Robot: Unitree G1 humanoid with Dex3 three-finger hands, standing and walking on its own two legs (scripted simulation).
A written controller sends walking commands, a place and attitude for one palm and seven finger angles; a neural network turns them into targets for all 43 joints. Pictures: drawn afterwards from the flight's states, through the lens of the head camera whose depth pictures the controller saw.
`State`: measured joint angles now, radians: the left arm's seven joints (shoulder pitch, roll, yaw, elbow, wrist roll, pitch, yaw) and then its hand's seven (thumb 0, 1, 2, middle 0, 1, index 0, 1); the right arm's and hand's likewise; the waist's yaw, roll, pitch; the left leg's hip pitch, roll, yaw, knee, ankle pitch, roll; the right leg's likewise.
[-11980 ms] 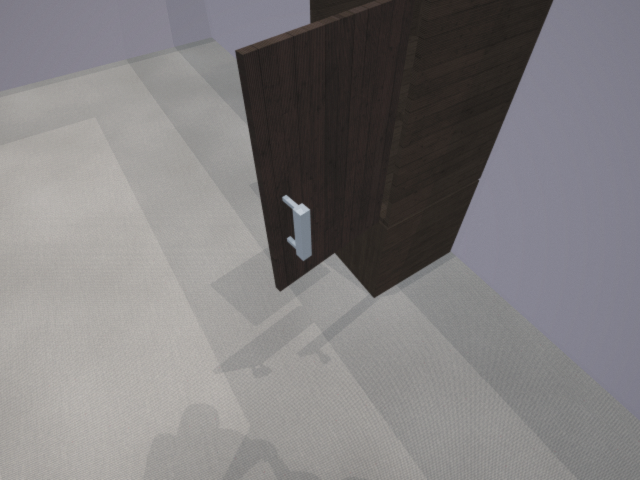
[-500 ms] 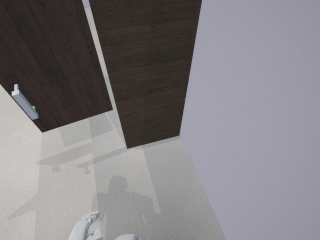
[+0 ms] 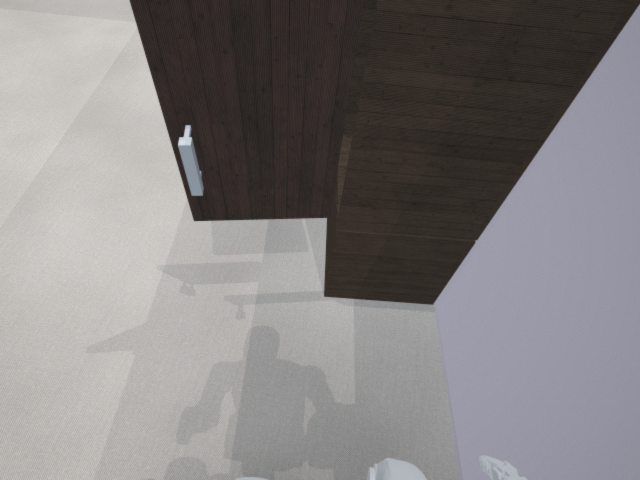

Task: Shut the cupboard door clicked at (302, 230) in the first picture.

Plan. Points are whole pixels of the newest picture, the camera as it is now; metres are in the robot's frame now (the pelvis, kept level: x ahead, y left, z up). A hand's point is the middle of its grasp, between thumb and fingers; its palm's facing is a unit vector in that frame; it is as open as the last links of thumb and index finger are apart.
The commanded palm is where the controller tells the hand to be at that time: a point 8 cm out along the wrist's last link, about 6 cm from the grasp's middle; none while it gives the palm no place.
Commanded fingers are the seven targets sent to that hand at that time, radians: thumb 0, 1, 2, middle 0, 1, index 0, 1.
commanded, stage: turn to face it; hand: left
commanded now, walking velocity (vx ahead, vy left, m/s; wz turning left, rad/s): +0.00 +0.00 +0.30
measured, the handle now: (192, 161) +0.69 +0.33 -0.11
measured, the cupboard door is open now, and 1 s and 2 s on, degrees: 98 98 98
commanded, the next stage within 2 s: take the last steps up to it in 0.28 s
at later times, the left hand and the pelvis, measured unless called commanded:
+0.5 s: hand out of the picture +0.03 +0.14 -0.16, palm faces +0.19 -0.95 -0.23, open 7.3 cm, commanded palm none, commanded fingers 0.00 0.90 0.90 -0.20 -0.30 -0.20 -0.30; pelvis +0.02 -0.05 +0.01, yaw +9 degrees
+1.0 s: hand (180, 464) +0.15 +0.20 -0.17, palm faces +0.19 -0.97 -0.18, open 7.4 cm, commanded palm none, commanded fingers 0.00 0.90 0.90 -0.20 -0.30 -0.20 -0.30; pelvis +0.11 +0.01 +0.00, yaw +10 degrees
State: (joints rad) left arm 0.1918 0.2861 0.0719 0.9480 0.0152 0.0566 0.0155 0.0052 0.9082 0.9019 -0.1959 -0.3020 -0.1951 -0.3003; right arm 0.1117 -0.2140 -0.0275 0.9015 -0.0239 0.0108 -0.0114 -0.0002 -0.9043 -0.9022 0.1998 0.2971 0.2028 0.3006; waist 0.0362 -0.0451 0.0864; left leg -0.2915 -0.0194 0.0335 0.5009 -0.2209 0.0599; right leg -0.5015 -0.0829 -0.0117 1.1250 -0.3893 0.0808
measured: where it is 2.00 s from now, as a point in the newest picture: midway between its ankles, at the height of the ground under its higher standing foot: (313, 464)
